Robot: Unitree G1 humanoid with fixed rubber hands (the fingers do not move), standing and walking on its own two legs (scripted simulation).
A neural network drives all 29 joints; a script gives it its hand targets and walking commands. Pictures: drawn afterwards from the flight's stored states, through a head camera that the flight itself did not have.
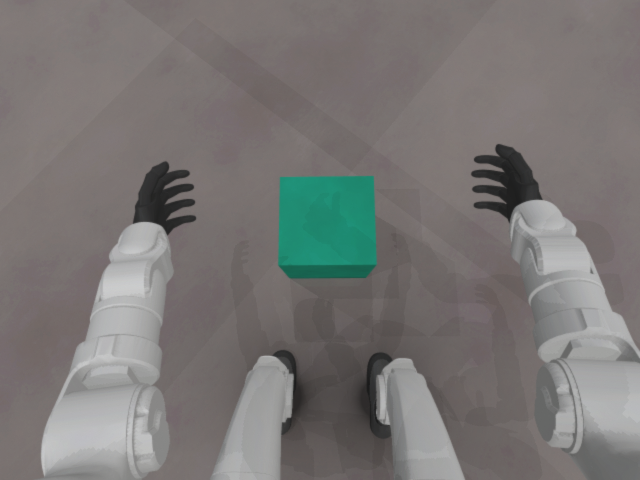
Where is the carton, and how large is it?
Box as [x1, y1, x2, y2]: [278, 176, 376, 277]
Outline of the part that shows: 280,177 278,265 289,277 365,277 376,264 373,176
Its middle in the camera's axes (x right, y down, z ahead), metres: +0.01 -0.02 +0.96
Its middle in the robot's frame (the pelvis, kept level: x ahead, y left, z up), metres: +0.51 +0.03 -0.56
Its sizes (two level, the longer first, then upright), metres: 0.210 0.200 0.250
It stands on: the floor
